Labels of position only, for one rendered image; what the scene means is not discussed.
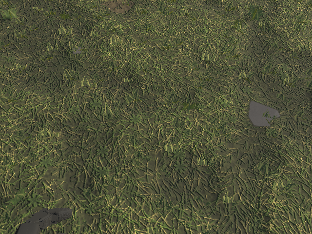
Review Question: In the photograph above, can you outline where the robot left hand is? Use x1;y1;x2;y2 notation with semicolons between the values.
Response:
15;208;72;234

